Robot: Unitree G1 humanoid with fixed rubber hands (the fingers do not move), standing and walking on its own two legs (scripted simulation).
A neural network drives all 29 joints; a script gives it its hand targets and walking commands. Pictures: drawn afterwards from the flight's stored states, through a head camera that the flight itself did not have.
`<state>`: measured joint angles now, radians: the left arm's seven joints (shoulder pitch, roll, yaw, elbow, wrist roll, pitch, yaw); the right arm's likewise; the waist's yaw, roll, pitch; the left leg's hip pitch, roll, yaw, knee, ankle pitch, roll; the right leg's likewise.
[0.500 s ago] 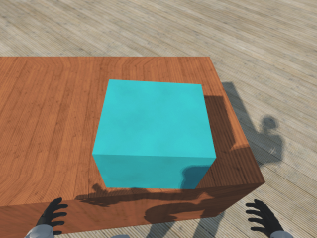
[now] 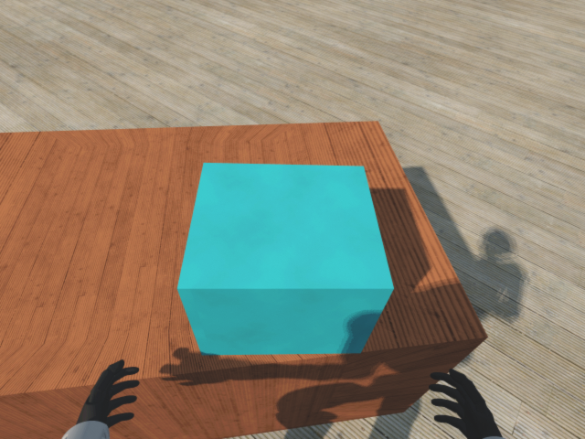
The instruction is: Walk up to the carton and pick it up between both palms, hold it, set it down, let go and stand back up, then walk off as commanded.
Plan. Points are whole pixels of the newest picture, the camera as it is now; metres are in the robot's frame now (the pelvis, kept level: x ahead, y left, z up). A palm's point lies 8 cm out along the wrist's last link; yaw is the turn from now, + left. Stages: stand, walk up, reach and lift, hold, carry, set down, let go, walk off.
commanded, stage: reach and lift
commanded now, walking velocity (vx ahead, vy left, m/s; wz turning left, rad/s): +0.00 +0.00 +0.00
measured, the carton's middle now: (283, 259) +0.43 +0.03 -0.07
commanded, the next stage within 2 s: none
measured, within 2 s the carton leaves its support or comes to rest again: neither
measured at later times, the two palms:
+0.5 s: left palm (92, 437) +0.15 +0.26 -0.06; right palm (460, 408) +0.18 -0.23 -0.06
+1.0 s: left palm (99, 403) +0.18 +0.26 -0.05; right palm (450, 378) +0.22 -0.22 -0.05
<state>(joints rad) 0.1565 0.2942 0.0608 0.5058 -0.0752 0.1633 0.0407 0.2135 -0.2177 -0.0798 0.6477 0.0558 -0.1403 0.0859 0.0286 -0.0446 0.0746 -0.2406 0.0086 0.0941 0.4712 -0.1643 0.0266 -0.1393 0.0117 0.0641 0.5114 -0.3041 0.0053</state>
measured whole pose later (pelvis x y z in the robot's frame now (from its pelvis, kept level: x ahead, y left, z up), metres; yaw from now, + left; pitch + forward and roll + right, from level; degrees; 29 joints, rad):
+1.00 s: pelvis +0.02 -0.02 +0.00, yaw +3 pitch -3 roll +0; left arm 0.17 0.36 -0.04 0.71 -0.29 -0.50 -0.05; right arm 0.15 -0.17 0.08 0.79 0.31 -0.55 0.04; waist 0.04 -0.06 0.05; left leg -0.27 0.00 0.04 0.54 -0.22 0.00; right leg -0.14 0.01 0.01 0.56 -0.37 -0.01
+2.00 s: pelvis +0.01 -0.02 +0.01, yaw +2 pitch +3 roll +0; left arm -0.42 0.43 -0.03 0.73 -0.38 -0.01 -0.04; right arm -0.34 -0.34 0.12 0.62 0.44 -0.04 -0.04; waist 0.04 -0.03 -0.01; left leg -0.35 0.02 0.04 0.40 -0.12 0.01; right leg -0.22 0.03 0.02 0.43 -0.26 -0.01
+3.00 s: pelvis +0.00 -0.01 -0.04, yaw +3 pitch +26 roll -3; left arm -0.82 0.41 -0.14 1.30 -0.41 -0.34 -0.05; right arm -0.74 -0.28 0.14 1.18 0.44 -0.30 -0.03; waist 0.01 0.01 -0.25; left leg -1.00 0.03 -0.02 0.73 -0.18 0.01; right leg -0.84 0.04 -0.05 0.73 -0.34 -0.01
